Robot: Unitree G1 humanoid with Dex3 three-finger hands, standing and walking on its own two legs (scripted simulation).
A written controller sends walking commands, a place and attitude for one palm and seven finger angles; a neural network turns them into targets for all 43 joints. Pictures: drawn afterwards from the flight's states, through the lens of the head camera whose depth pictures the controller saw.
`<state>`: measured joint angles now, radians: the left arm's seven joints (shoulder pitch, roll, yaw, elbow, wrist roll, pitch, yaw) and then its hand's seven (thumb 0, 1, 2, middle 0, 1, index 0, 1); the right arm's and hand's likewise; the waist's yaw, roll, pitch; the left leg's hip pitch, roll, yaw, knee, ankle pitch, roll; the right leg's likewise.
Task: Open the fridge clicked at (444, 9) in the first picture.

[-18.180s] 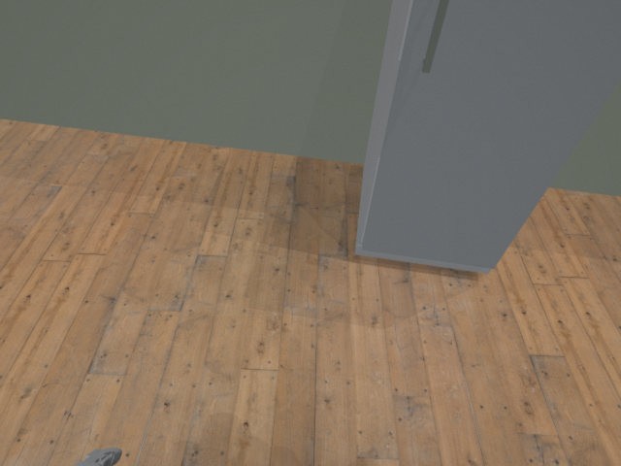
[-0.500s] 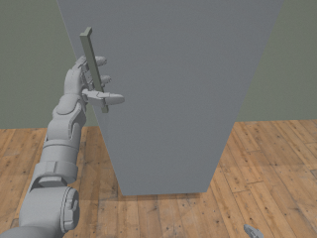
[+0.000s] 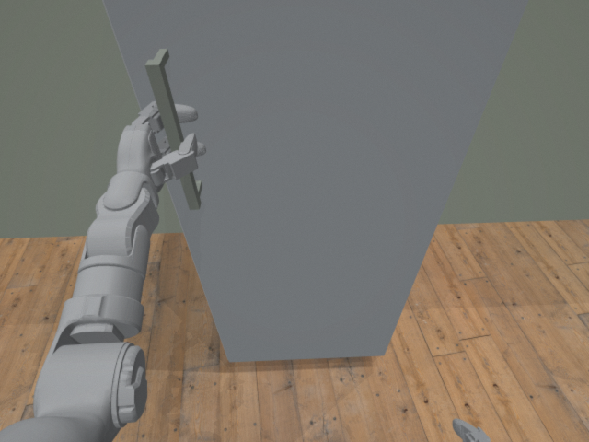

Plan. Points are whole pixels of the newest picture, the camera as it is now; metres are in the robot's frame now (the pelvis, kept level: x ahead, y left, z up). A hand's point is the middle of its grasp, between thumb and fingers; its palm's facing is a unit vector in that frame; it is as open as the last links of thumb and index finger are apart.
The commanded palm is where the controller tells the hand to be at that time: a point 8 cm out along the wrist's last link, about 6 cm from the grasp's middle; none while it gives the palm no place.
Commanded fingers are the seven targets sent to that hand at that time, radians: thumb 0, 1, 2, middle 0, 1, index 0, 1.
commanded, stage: grip the handle and tug to test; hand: left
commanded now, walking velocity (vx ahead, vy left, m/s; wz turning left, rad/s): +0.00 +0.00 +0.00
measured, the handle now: (180, 138) +0.48 +0.19 +0.19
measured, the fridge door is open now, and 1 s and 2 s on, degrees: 0 0 19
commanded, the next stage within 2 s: pull the door a little, standing still in 0.72 s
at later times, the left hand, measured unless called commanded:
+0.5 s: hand (190, 156) +0.42 +0.16 +0.20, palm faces +0.10 -1.00 +0.01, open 5.5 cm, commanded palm +0.38 +0.20 +0.20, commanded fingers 0.00 0.90 0.90 -0.45 -1.40 -0.45 -1.40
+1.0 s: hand (189, 158) +0.42 +0.16 +0.20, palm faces +0.08 -1.00 +0.01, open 5.7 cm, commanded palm +0.37 +0.21 +0.20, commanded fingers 0.00 0.90 0.90 -0.45 -1.40 -0.45 -1.40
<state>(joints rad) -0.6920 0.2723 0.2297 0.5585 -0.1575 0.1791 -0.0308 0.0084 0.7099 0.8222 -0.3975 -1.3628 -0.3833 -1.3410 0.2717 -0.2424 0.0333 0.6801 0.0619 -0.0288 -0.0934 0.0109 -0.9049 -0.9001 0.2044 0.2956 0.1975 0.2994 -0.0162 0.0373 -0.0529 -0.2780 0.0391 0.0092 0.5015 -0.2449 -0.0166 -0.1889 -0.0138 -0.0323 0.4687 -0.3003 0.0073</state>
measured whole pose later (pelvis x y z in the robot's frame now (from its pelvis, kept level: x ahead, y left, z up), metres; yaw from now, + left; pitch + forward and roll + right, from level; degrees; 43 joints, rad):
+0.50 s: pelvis +0.01 +0.00 +0.00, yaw -1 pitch +1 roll +0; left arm -0.62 0.27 0.24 0.45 -0.16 0.21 -0.03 0.01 0.79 0.83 -0.36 -1.40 -0.35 -1.36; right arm 0.25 -0.24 0.03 0.66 0.06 -0.02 -0.09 0.01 -0.91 -0.90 0.20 0.30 0.20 0.30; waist -0.02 0.04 -0.06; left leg -0.25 0.04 0.02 0.49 -0.26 -0.02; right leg -0.17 -0.01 -0.02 0.46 -0.31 0.01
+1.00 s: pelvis +0.05 +0.00 +0.00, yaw -1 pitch +2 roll +0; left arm -0.42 0.23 0.23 0.09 -0.19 0.38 -0.04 0.01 0.79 0.84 -0.32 -1.37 -0.31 -1.33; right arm 0.19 -0.24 0.04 0.62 0.05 0.02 -0.08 0.01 -0.91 -0.90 0.20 0.30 0.20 0.30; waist 0.01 0.04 -0.08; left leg -0.19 0.04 0.03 0.45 -0.29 -0.02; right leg -0.12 -0.02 -0.02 0.43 -0.33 0.01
